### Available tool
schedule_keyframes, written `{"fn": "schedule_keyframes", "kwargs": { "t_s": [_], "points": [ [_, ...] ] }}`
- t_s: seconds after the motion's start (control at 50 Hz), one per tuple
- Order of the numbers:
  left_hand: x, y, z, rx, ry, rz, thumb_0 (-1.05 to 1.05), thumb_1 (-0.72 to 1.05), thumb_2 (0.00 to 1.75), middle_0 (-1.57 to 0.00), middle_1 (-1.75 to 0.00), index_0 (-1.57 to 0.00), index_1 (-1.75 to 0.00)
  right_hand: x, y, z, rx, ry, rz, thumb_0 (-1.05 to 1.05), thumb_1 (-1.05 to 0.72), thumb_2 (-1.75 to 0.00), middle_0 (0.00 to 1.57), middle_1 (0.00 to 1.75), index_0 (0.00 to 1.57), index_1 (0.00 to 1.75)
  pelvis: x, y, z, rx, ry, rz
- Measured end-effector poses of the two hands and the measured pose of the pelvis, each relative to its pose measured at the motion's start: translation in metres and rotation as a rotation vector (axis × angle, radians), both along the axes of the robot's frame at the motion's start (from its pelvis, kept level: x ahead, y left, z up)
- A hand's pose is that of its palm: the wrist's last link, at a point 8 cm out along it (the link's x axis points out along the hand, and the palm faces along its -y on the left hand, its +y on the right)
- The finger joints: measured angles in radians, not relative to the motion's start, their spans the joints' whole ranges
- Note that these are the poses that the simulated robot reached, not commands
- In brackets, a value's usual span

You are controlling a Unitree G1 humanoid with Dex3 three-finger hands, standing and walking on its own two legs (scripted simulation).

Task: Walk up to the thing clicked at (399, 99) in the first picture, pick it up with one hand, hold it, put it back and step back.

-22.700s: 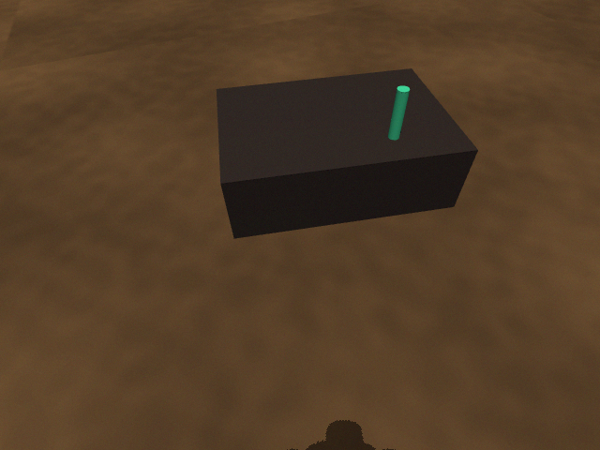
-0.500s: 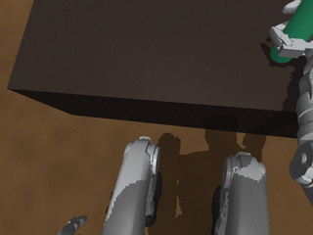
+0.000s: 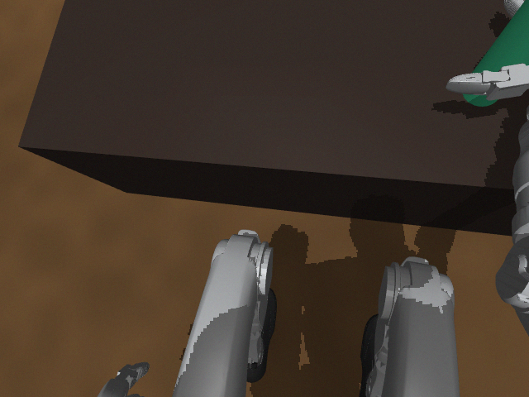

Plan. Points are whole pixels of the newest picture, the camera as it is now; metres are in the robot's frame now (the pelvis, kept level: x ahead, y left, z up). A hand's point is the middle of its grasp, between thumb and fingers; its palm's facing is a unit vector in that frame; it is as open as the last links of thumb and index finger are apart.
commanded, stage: withdraw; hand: right
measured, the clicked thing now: out of the picture +0.56 -0.20 +0.04
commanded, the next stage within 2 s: rise in 0.24 s
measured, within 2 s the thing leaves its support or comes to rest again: neither
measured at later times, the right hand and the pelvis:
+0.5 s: hand out of the picture +0.56 -0.27 +0.12, palm faces +0.11 +0.96 -0.25, open 17.3 cm; pelvis +0.01 +0.00 +0.10, yaw +1 degrees
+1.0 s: hand out of the picture +0.45 -0.28 +0.20, palm faces +0.19 +0.92 -0.35, open 17.2 cm; pelvis +0.06 -0.01 +0.28, yaw +0 degrees
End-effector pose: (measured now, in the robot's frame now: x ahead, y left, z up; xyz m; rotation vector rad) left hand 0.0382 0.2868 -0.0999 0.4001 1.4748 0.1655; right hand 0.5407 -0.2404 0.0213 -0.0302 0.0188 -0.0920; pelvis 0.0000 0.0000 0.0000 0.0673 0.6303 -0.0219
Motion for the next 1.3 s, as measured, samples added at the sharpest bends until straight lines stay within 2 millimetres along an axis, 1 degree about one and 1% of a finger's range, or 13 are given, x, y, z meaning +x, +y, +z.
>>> {"fn": "schedule_keyframes", "kwargs": {
  "t_s": [0.1,0.22,0.3,0.36,0.4,0.48,0.54,0.68,0.76,0.86,1.04,1.16,1.3],
  "points": [
    [-0.001,-0.001,0.005,0.004,-0.001,0.026,0.0,0.9,0.89,-0.2,-0.3,-0.2,-0.3,0.003,-0.013,0.019,-0.018,-0.018,-0.029,0.0,0.33,-0.18,0.28,0.21,0.26,0.21,0.0,0.0,0.006,-0.001,-0.002,0.002],
    [0.001,-0.004,0.027,0.004,-0.021,0.06,0.0,0.89,0.89,-0.2,-0.3,-0.19,-0.3,0.005,-0.046,0.068,-0.035,-0.025,-0.08,-0.01,0.41,-0.11,0.16,0.12,0.14,0.11,0.002,-0.001,0.031,-0.004,-0.004,0.005],
    [0.003,-0.005,0.049,0.006,-0.038,0.068,0.0,0.89,0.89,-0.2,-0.3,-0.2,-0.3,0.004,-0.065,0.102,-0.034,-0.01,-0.081,-0.01,0.47,-0.08,0.11,0.09,0.1,0.08,0.004,-0.001,0.053,-0.003,-0.001,0.002],
    [0.005,-0.005,0.067,0.009,-0.049,0.062,0.0,0.89,0.89,-0.2,-0.3,-0.2,-0.3,0.004,-0.072,0.12,-0.026,0.001,-0.061,-0.01,0.5,-0.07,0.09,0.07,0.08,0.06,0.006,-0.002,0.068,-0.001,0.001,0.0],
    [0.006,-0.005,0.078,0.009,-0.054,0.058,0.0,0.89,0.89,-0.2,-0.3,-0.2,-0.3,0.003,-0.074,0.124,-0.054,0.036,-0.043,-0.01,0.51,-0.07,0.08,0.06,0.07,0.06,0.006,-0.002,0.076,0.001,-0.001,0.0],
    [0.01,-0.008,0.1,-0.009,-0.046,0.067,0.0,0.89,0.9,-0.21,-0.31,-0.2,-0.31,-0.005,-0.079,0.118,-0.171,0.218,-0.051,-0.01,0.51,-0.07,0.07,0.06,0.06,0.05,0.007,-0.004,0.098,0.001,-0.013,0.007],
    [0.014,-0.013,0.119,-0.029,-0.049,0.074,0.0,0.88,0.9,-0.2,-0.31,-0.2,-0.31,-0.015,-0.084,0.125,-0.235,0.296,-0.079,-0.01,0.51,-0.07,0.06,0.06,0.06,0.05,0.009,-0.004,0.118,0.003,-0.026,0.011],
    [0.024,-0.021,0.17,-0.034,-0.073,0.086,0.0,0.89,0.9,-0.2,-0.31,-0.2,-0.31,-0.031,-0.113,0.177,-0.28,0.365,-0.236,-0.01,0.48,-0.09,0.07,0.07,0.06,0.06,0.019,-0.004,0.17,0.007,-0.079,0.011],
    [0.029,-0.023,0.2,-0.024,-0.084,0.092,0.0,0.9,0.9,-0.2,-0.3,-0.2,-0.3,-0.039,-0.123,0.205,-0.284,0.401,-0.289,-0.01,0.45,-0.11,0.07,0.07,0.06,0.06,0.028,-0.006,0.199,0.012,-0.109,0.005],
    [0.037,-0.026,0.236,-0.017,-0.107,0.109,0.0,0.9,0.9,-0.2,-0.3,-0.2,-0.3,-0.061,-0.118,0.216,-0.281,0.486,-0.281,-0.01,0.45,-0.11,0.07,0.07,0.06,0.06,0.04,-0.01,0.234,0.014,-0.153,0.0],
    [0.074,-0.036,0.291,-0.014,-0.219,0.114,0.01,0.9,0.9,-0.2,-0.3,-0.2,-0.3,-0.132,-0.077,0.216,-0.219,0.609,-0.216,-0.01,0.48,-0.09,0.07,0.06,0.06,0.06,0.06,-0.013,0.288,0.003,-0.267,-0.014],
    [0.11,-0.044,0.315,-0.027,-0.328,0.081,0.01,0.9,0.9,-0.2,-0.3,-0.2,-0.3,-0.179,-0.064,0.235,-0.194,0.635,-0.244,-0.01,0.49,-0.09,0.07,0.06,0.06,0.06,0.071,-0.012,0.313,-0.012,-0.35,-0.027],
    [0.156,-0.054,0.331,-0.076,-0.47,0.04,0.01,0.9,0.9,-0.2,-0.3,-0.2,-0.3,-0.231,-0.042,0.255,-0.192,0.671,-0.232,-0.01,0.49,-0.09,0.07,0.06,0.06,0.06,0.081,-0.009,0.331,-0.033,-0.429,-0.036]
  ]
}}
